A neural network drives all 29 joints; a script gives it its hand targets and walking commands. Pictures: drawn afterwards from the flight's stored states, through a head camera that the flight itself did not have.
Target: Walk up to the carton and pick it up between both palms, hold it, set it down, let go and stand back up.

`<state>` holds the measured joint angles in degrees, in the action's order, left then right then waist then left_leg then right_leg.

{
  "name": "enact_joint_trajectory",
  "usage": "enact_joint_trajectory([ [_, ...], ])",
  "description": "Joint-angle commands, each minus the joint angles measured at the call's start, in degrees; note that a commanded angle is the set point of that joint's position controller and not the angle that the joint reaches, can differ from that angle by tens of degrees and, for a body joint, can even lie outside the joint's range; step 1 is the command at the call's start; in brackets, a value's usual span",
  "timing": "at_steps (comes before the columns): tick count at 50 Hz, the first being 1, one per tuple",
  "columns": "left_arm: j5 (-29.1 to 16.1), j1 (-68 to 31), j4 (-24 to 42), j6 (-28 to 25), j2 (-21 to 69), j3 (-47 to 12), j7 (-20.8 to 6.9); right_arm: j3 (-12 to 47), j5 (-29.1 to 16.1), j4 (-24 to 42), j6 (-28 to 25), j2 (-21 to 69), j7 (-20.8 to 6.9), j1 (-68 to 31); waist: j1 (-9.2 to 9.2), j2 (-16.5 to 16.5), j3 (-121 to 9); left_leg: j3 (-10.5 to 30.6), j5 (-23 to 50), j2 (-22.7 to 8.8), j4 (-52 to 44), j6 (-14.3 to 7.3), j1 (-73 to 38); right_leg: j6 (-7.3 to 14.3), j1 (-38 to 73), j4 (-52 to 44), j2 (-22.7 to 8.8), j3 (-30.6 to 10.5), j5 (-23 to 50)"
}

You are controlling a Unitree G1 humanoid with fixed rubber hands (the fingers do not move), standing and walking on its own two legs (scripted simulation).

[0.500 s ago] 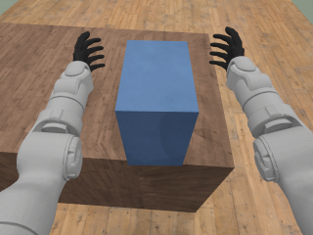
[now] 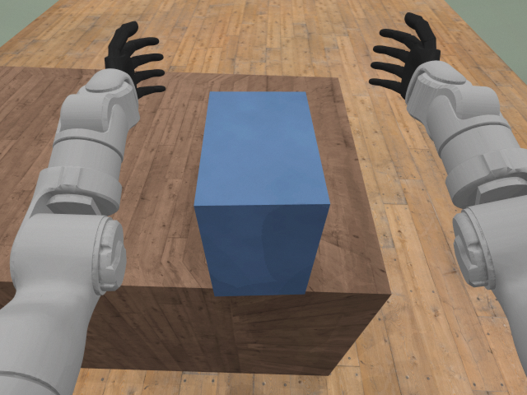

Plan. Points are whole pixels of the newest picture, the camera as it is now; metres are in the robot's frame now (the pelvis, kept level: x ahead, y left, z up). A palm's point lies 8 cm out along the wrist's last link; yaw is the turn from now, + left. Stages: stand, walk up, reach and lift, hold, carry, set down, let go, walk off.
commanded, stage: set down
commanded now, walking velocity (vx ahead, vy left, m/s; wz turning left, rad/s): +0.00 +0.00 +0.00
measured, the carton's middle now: (259, 196) +0.43 +0.06 +0.03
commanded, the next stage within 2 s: none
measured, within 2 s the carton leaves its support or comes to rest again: neither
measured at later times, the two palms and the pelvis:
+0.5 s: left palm (122, 165) +0.37 +0.25 +0.16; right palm (396, 160) +0.41 -0.14 +0.16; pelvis -0.01 +0.00 +0.00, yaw +0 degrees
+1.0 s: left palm (129, 217) +0.32 +0.23 +0.11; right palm (408, 220) +0.35 -0.16 +0.11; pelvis -0.01 +0.00 +0.00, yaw -1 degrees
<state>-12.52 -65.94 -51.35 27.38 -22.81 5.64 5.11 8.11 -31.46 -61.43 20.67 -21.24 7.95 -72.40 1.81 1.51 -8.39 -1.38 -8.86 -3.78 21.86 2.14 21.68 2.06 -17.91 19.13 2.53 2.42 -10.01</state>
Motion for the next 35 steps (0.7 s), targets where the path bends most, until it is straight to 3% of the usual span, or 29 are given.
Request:
enact_joint_trajectory([
  [1,0.3,-22.8,10.8,0.0,-8.0,2.3,-1.1,0.9,-1.6,9.3,-1.1,-8.1,-1.0,-22.8,2.0,-3.4,-27.5,1.3,22.5,2.9,1.4,-0.6,-19.4,-5.6,11.2,0.7,-0.5,-1.6,30.1],
  [3,0.1,-20.2,10.9,0.3,-7.8,2.5,-1.9,0.5,-1.0,10.6,-1.1,-8.0,-1.1,-21.4,1.69,-0.8,-26.4,1.2,21.8,2.9,0.4,-1.2,-19.8,-5.7,12.3,0.2,0.0,-1.5,29.8],
  [5,1.3,-17.1,11.9,0.5,-7.4,3.5,-2.5,0.5,-0.5,10.4,-1.1,-7.7,-1.2,-18.0,1.73,-1.1,-24.0,1.1,22.1,3.1,0.0,-1.2,-20.6,-5.6,12.6,-0.2,-0.3,-1.8,30.4],
  [7,2.0,-14.0,16.8,0.4,-6.3,3.6,-2.8,-0.6,0.4,12.3,-1.7,-7.3,-1.0,-13.8,0.93,-2.1,-24.1,1.1,23.5,3.0,0.0,-0.8,-21.8,-5.3,13.7,-0.2,-0.1,-1.7,31.3],
  [13,3.1,-6.4,29.5,0.6,-5.8,6.7,-2.9,-3.7,4.1,27.9,-4.5,-6.1,-0.5,-8.8,1.35,-0.2,-24.9,0.3,23.2,3.6,0.2,-1.4,-23.3,-5.6,15.3,-0.1,0.0,-1.1,29.6],
  [19,3.9,-2.4,39.7,2.5,-4.3,7.3,-2.1,-7.8,7.3,36.8,-4.7,-5.5,0.4,-2.5,-0.09,-3.7,-25.3,-0.1,20.2,4.0,1.1,-1.1,-24.2,-4.9,11.9,0.2,-0.2,-1.4,24.2],
  [20,3.6,0.3,42.5,2.7,-3.6,7.5,-2.0,-7.7,7.5,39.4,-4.9,-5.3,0.6,-0.2,-0.2,-3.0,-26.8,0.0,21.2,4.0,1.4,-1.1,-24.9,-4.9,12.7,0.3,-0.1,-1.3,25.1],
  [22,3.3,1.9,45.1,2.8,-2.5,6.7,-2.0,-8.7,8.4,40.1,-4.6,-4.5,0.8,2.9,-1.73,-3.9,-26.5,0.2,20.0,4.1,1.3,-0.9,-25.5,-5.0,11.2,0.4,-0.3,-1.4,24.8],
  [25,2.8,3.1,41.5,3.2,-1.9,5.7,-1.9,-10.4,10.0,37.5,-3.4,-4.0,0.2,4.6,-2.31,-4.2,-21.6,0.3,13.7,3.9,0.3,-1.5,-24.5,-3.8,6.7,-1.4,-0.3,-1.5,13.1],
  [28,2.8,4.3,41.6,3.2,-1.1,5.1,-0.9,-10.8,10.7,36.8,-2.8,-3.2,-0.5,6.6,-1.31,-5.0,-18.8,0.2,10.0,3.5,-0.6,-1.7,-23.1,-2.9,4.6,-2.1,-0.5,-1.7,5.7],
  [31,4.1,10.7,44.4,2.9,0.8,5.3,-0.6,-9.1,9.8,37.6,-3.5,-2.3,-1.1,13.0,-0.48,-5.6,-19.0,0.1,14.8,3.7,0.1,-1.4,-25.0,-2.9,6.4,-1.6,-0.2,-1.7,8.7],
  [34,6.2,14.6,44.1,3.1,1.1,7.5,-1.2,-6.8,8.9,38.6,-4.2,-2.1,-1.3,14.9,1.13,-4.4,-17.2,-0.2,15.7,4.1,-0.4,-1.8,-24.8,-3.8,8.8,-1.4,-0.4,-2.2,11.1],
  [35,6.4,15.7,43.2,3.1,1.8,7.3,-1.6,-6.5,8.8,38.2,-4.3,-1.4,-1.2,15.6,0.92,-3.8,-14.7,-0.2,14.8,4.1,-0.7,-2.0,-24.0,-4.1,8.6,-1.5,-0.5,-2.3,10.9],
])
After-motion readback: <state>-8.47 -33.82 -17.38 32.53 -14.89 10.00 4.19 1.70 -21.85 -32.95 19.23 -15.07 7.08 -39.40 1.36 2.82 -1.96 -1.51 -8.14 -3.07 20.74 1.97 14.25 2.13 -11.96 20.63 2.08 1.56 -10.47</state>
